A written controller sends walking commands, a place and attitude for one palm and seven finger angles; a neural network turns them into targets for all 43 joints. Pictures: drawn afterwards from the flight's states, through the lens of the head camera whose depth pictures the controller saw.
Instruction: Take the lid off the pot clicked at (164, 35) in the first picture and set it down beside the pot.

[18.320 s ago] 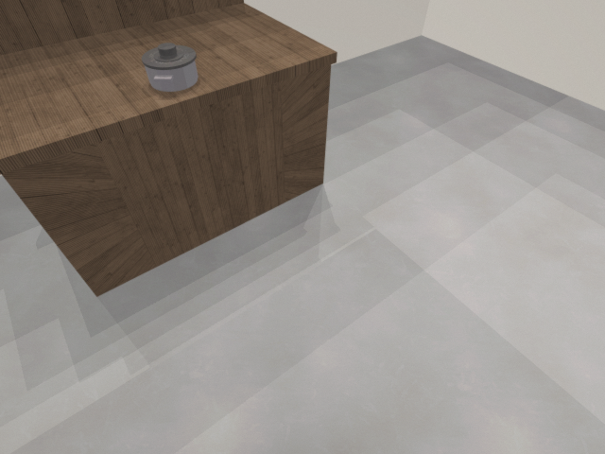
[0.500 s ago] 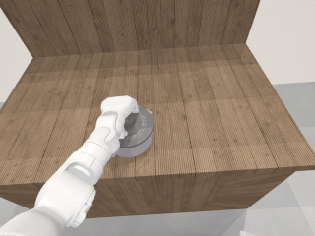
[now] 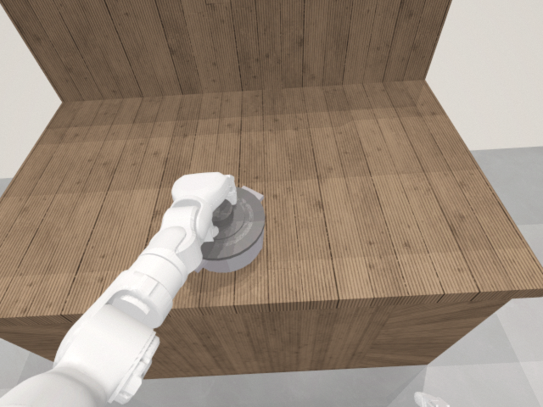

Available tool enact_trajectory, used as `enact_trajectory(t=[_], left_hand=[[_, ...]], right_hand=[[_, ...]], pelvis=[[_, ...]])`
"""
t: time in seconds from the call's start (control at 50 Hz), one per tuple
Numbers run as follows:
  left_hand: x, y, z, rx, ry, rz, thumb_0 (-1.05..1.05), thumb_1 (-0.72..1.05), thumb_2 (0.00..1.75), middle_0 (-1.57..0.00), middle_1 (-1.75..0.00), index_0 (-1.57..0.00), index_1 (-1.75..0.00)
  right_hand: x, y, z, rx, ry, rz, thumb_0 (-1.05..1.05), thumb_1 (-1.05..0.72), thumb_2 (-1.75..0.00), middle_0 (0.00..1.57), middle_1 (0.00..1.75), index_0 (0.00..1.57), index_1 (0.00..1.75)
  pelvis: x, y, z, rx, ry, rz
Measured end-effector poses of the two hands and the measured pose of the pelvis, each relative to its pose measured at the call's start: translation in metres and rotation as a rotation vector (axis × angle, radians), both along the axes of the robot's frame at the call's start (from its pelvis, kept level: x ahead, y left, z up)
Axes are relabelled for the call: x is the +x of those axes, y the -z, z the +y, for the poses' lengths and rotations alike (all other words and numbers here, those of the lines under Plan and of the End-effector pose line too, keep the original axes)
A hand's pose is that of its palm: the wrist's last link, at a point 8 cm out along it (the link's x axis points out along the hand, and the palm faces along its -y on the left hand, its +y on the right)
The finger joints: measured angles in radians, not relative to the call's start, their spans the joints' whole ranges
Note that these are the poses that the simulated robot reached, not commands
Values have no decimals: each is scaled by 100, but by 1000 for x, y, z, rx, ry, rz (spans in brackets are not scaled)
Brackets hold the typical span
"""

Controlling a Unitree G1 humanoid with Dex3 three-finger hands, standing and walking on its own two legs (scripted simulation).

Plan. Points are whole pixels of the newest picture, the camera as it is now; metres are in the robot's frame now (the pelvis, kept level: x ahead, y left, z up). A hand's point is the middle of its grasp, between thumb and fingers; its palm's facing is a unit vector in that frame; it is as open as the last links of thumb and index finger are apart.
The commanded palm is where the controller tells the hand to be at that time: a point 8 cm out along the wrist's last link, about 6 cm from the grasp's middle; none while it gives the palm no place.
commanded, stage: close the fingers and squeeze the knob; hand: left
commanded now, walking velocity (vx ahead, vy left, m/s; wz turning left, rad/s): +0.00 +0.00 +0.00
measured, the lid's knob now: (218, 212) +0.44 +0.10 +0.01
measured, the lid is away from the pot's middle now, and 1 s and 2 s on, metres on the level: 0.01 0.00 0.01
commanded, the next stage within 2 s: lift the lid straight up in 0.74 s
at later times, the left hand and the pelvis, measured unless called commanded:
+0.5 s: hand (209, 218) +0.42 +0.11 +0.03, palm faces -0.34 -0.06 -0.94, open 8.8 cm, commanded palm +0.41 +0.11 +0.09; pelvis +0.00 +0.00 +0.00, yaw +0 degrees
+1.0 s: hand (209, 214) +0.42 +0.11 +0.03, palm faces -0.35 -0.05 -0.93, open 8.8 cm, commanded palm +0.42 +0.11 +0.10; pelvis -0.01 +0.00 +0.00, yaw +0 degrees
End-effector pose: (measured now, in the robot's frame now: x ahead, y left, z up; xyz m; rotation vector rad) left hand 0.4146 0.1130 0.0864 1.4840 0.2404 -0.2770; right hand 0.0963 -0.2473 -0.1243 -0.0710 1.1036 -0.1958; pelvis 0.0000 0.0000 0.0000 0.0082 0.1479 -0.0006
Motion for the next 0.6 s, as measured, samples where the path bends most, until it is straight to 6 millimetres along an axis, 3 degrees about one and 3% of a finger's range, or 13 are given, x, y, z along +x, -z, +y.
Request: enact_trajectory(t=[0.22, 0.6], left_hand=[[1, -1, 0, 2, 2, 9, 0, 9, 95, -65, -95, -56, -88], [3, -1, -2, 15, -11, 24, 2, 9, 96, -77, -100, -56, -89]], right_hand=[[-2, 1, 4, 1, 0, -1, 1, -91, -90, 20, 30, 20, 30], [-17, 3, 0, -17, 9, 29, 1, -91, -90, 20, 30, 20, 30]], pelvis=[[-2, 0, 2, 1, 2, 1], [-6, 1, 2, 3, -1, 2]])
